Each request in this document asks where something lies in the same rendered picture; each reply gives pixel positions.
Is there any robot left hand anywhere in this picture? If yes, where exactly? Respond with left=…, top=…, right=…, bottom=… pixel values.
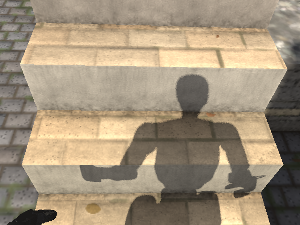
left=7, top=209, right=57, bottom=225

